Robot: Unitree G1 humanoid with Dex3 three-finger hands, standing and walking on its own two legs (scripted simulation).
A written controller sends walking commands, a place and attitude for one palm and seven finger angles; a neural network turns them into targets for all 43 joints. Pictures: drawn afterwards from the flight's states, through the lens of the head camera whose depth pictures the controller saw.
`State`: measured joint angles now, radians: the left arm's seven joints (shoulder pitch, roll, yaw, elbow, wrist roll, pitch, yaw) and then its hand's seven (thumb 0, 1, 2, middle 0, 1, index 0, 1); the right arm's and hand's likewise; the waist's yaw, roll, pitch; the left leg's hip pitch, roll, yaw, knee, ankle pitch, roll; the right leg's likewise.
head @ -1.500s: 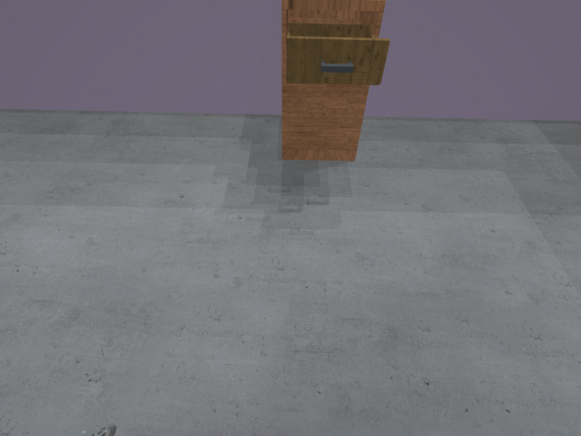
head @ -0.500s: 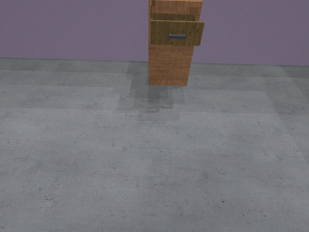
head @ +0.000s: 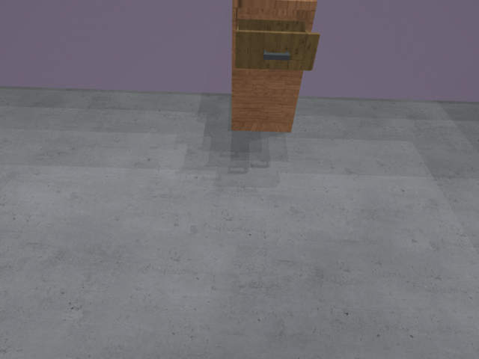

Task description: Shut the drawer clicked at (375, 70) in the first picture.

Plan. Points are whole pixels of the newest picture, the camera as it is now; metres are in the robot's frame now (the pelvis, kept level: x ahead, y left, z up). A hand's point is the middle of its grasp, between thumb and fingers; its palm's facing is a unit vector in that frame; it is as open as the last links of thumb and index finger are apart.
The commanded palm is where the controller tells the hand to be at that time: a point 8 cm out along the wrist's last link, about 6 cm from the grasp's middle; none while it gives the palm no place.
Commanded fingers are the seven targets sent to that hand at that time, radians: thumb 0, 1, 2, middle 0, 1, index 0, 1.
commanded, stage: walk to a spot facing it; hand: left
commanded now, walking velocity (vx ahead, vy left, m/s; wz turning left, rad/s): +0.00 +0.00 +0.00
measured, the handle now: (276, 54) +1.33 -0.09 -0.10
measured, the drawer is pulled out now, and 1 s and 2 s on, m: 0.29 0.29 0.29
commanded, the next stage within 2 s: none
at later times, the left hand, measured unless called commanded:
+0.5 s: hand out of the picture +0.06 +0.15 -0.18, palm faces -0.09 -0.98 -0.18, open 7.4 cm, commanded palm none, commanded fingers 0.00 0.90 0.90 -0.20 -0.30 -0.20 -0.30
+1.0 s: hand (187, 232) +0.44 +0.16 -0.17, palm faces -0.35 -0.91 -0.21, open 7.4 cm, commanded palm none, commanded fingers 0.00 0.90 0.90 -0.20 -0.30 -0.20 -0.30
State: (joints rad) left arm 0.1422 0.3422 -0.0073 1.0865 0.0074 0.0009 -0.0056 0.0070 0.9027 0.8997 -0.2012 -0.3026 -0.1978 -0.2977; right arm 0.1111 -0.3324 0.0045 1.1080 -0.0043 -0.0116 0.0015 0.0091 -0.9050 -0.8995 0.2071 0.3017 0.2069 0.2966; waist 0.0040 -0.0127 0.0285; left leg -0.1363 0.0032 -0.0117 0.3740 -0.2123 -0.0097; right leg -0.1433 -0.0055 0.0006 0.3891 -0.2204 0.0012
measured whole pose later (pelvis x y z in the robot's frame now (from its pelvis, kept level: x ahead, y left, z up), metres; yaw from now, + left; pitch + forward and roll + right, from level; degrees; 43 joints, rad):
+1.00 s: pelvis +0.29 +0.00 -0.01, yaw -25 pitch +0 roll +0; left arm 0.23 0.25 0.10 0.96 0.03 0.01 -0.03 0.01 0.91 0.90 -0.19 -0.30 -0.19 -0.30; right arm 0.28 -0.17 -0.05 1.02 -0.02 -0.08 -0.02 -0.01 -0.94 -0.90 0.21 0.30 0.21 0.30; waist 0.01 -0.05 0.02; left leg -0.20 0.05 0.24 0.45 -0.25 0.04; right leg -0.60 -0.08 -0.05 1.15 -0.23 0.00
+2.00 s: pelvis +0.66 -0.20 +0.00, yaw -41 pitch -1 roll +0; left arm 0.29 0.17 0.08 1.05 0.03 0.03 -0.03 0.01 0.91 0.90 -0.20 -0.30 -0.19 -0.30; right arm 0.36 -0.12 -0.04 1.08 -0.01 -0.07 -0.02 0.01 -0.93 -0.90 0.20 0.30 0.20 0.30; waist 0.02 -0.04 0.03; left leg -0.06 0.06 0.31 0.36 -0.27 0.03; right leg -0.63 -0.12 -0.05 1.10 -0.15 0.03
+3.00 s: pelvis +0.76 -0.36 -0.01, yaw -23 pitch +0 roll -1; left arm 0.19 0.28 0.09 0.93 0.01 0.06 0.01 0.01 0.91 0.90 -0.19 -0.30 -0.19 -0.30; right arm 0.20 -0.22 -0.06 0.92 -0.02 0.03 0.01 0.01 -0.91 -0.90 0.21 0.30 0.21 0.30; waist -0.01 0.01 0.07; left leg -0.31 0.00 0.01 0.49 -0.19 0.03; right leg -0.45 -0.08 -0.02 0.95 -0.42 0.10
